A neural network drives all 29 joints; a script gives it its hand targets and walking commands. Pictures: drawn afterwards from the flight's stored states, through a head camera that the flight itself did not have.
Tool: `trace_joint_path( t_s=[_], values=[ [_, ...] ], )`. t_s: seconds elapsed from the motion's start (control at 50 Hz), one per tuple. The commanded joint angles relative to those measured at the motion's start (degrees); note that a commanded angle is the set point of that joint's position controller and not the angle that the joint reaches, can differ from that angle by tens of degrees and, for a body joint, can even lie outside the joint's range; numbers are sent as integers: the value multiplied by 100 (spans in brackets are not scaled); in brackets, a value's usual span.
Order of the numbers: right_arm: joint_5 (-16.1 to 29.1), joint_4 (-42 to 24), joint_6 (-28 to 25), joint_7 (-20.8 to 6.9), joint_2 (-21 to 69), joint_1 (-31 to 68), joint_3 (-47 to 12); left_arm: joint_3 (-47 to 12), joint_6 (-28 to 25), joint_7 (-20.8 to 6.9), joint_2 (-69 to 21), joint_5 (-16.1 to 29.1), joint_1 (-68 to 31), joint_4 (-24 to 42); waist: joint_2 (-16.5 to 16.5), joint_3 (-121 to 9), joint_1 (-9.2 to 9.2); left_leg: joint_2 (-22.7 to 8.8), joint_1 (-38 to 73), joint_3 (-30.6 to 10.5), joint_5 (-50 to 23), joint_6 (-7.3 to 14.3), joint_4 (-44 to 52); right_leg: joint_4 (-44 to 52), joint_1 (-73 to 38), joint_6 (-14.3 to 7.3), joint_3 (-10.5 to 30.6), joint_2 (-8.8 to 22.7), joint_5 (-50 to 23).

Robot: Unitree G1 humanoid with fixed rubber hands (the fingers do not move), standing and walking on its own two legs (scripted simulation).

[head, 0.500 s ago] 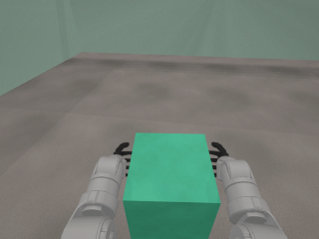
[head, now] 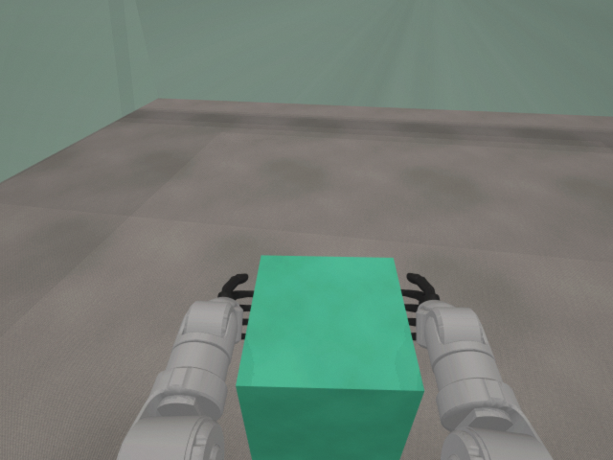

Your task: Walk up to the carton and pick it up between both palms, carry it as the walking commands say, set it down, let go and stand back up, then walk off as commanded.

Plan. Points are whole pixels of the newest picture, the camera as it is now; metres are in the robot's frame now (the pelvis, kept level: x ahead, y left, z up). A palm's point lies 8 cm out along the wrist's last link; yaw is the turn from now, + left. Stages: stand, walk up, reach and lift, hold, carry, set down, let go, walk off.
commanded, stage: hold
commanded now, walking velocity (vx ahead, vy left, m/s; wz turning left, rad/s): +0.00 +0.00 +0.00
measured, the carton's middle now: (325, 366) +0.28 +0.01 -0.01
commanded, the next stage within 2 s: carry in 0.40 s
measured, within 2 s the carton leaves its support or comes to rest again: neither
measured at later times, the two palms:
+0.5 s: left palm (228, 314) +0.32 +0.15 +0.07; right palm (427, 317) +0.32 -0.14 +0.07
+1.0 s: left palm (238, 274) +0.38 +0.14 +0.09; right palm (427, 286) +0.36 -0.14 +0.09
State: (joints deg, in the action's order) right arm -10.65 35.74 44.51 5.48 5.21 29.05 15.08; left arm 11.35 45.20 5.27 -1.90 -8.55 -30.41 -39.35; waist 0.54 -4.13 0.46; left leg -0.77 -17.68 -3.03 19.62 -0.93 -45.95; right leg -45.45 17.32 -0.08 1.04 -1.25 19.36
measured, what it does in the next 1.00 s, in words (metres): shifts its weight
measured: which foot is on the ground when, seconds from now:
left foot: down 0.00-1.00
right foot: down 0.00-1.00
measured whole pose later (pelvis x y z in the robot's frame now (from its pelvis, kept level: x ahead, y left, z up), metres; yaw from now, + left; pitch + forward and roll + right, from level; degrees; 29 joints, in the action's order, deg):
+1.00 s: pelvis +0.06 +0.03 +0.00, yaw -4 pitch +8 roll +2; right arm -2.9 -18.3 65.7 8.2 9.3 17.2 11.2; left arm 9.7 65.5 9.2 -9.6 -3.4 -18.2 15.1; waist -0.5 -3.6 0.2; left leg 0.4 -30.4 3.0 25.3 0.0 -44.9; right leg -47.1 28.7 1.4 2.3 2.6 26.7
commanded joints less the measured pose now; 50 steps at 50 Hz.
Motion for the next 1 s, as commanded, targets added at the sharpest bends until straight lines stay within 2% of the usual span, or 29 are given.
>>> trace_joint_path(
  t_s=[0.0,0.04,0.1,0.18,0.2,0.3,0.32,0.36,0.38,0.44,0.48,0.5,0.54,0.56,0.6,0.62,0.64,0.66,0.68,0.7,0.74,0.78,0.8,0.82,0.84,0.86,0.9,0.96,0.98],
  values=[
    [1987,-1386,-265,-2170,6937,4719,-2813,-2213,-524,-2215,-7159,1640,-4769,1786,-385,-1807,-75,488,478,-113,111,238,1508,1867,-601,58,510,-56,544],
    [2005,-1360,-301,-2197,6950,4866,-2825,-2112,-562,-2225,-7040,1591,-4757,1776,-296,-1822,50,470,551,-114,46,260,1549,1825,-488,41,463,-23,472],
    [1888,-970,-282,-2212,6942,4664,-2556,-2074,-565,-2230,-7040,1562,-4833,1709,-283,-1756,-84,445,556,-120,291,233,1594,1847,-446,26,476,-42,698],
    [2096,-1419,-337,-2188,7071,4714,-2806,-2327,-613,-2216,-7053,1727,-5150,2201,6,-2057,-49,504,408,-77,172,217,1545,1760,-668,44,432,-62,396],
    [2023,-1164,-329,-2207,6962,4761,-2750,-2166,-560,-2235,-7100,1583,-4892,1701,79,-1800,-40,462,463,-72,352,216,1616,1764,-511,28,386,-63,549],
    [1927,-1143,-366,-2230,6828,4792,-2618,-2132,-574,-2212,-7127,1495,-4804,1591,82,-1722,-76,416,262,-104,564,208,1777,1703,-578,32,292,-130,487],
    [1958,-1222,-392,-2234,6868,4913,-2615,-2206,-609,-2208,-7161,1532,-4999,1742,290,-1783,-40,399,199,-141,591,227,1758,1634,-591,6,313,-139,452],
    [1916,-1167,-400,-2232,6876,4783,-2616,-2281,-649,-2197,-7173,1638,-5101,1877,-32,-1969,-116,395,451,-157,400,219,1733,1688,-506,6,322,-139,419],
    [1921,-1769,-159,-2147,6742,4877,-2961,-2300,-436,-1933,-7025,1487,-4902,2576,306,-959,-13,-499,-541,-458,713,218,1806,1785,666,-127,648,899,976],
    [2133,-2619,-57,-1940,6668,5495,-3381,-2663,-207,-1662,-6752,1658,-5346,3182,221,-641,-24,-349,-823,-563,1373,223,1609,2159,1403,-332,1389,962,2325],
    [2314,-3251,171,-1754,6672,5472,-3688,-3030,36,-1520,-6732,1905,-5275,3779,-333,-1069,-15,-112,-675,-224,1035,162,1023,2479,1305,-400,1747,1130,2311],
    [2418,-3504,292,-1657,6565,5276,-3796,-3220,183,-1445,-6784,1991,-4972,3947,-285,-1488,-19,51,-386,-17,758,78,605,2675,1249,-515,2181,1449,2242],
    [2704,-4270,567,-1456,6547,5200,-4081,-3526,445,-1296,-6723,2221,-4855,4788,-1109,-2069,-74,322,-235,397,416,20,-132,2685,922,-577,2623,1797,1273],
    [2857,-4695,719,-1376,6568,5147,-4266,-3658,608,-1204,-6664,2256,-4610,5194,-1136,-2204,-96,248,-144,373,445,78,251,2407,749,-590,2488,1764,515],
    [3003,-5223,1024,-1226,6623,5058,-4420,-3856,906,-1035,-6718,2359,-4762,5817,-678,-2527,-173,136,756,254,408,252,989,1739,1463,-361,1826,1354,-85],
    [2983,-5247,1235,-1159,6611,4649,-4447,-3886,1099,-946,-6654,2345,-4614,6008,-162,-2542,-230,-360,1257,-414,667,454,1575,1189,2075,-133,1302,971,232],
    [2983,-5497,1374,-1070,6475,4561,-4439,-3993,1282,-858,-6706,2418,-4700,6206,1078,-2806,-265,-1320,1715,-1607,2,835,2126,-235,2672,182,290,231,614],
    [3007,-5779,1523,-962,6249,3672,-4455,-3879,1456,-777,-6353,2421,-3659,6335,1804,-3013,-206,-2033,1679,-1888,-1387,1321,2068,-1847,2485,301,-348,32,1153],
    [3004,-6104,1662,-837,6223,3412,-4489,-3814,1587,-712,-6253,2485,-3233,6494,1202,-2985,-139,-2075,1442,-1459,-2096,1482,1852,-2167,2135,290,-304,253,1058],
    [2882,-6141,1838,-713,6131,3071,-4440,-3801,1735,-637,-6269,2538,-2896,6443,985,-3054,-86,-1980,1428,-1001,-3135,1393,1559,-2011,2039,254,-283,260,1063],
    [2925,-6737,1976,-520,6171,2928,-4575,-3950,1886,-563,-6263,2785,-2795,6914,1169,-3293,-35,-1573,1617,-429,-4624,1087,817,-585,1542,147,-423,225,811],
    [2724,-6783,2143,-334,5968,2158,-4460,-3935,2077,-516,-6263,2803,-2205,6885,968,-3329,48,-1120,1726,149,-4762,721,73,1368,813,62,-219,287,-633],
    [2659,-6840,2197,-235,5757,1773,-4476,-3849,2122,-499,-6006,2749,-1728,6877,350,-3478,110,-842,735,161,-3233,395,-485,1517,-243,-173,1011,1006,-2747],
    [2548,-6638,2262,-154,5804,1374,-4499,-3812,2145,-460,-5755,2784,-1568,6969,-988,-3559,61,-270,-792,533,-979,89,-922,994,-1770,-416,2226,1883,-6776],
    [2430,-6390,2355,-169,5914,764,-4446,-3879,2186,-457,-5806,2805,-1226,7005,-2092,-3344,96,192,-2246,818,1195,-174,-1052,631,-2892,-735,2683,2198,-9050],
    [2574,-6601,2365,-212,5888,1076,-4490,-3941,2135,-438,-5715,2853,-1509,7500,-2128,-3193,126,515,-2778,699,1747,-286,-956,715,-3153,-937,3136,2246,-9350],
    [2740,-6893,2303,-158,5837,1580,-4636,-3862,2124,-357,-5524,2791,-1683,7602,-1961,-2834,134,448,-2331,607,1281,-220,-380,907,-2609,-782,2908,2036,-8382],
    [2923,-7409,2162,-164,5773,1797,-4825,-3928,2077,-252,-5557,2676,-1475,7722,-1485,-3047,77,17,-214,657,-383,-35,1154,517,-1085,-154,1845,1416,-6710],
    [2927,-7335,2183,-187,5807,1705,-4818,-3959,2083,-239,-5555,2654,-1511,7785,-984,-3163,-18,-346,675,581,-1389,98,1498,62,-351,-10,1384,1171,-5733]
  ],
)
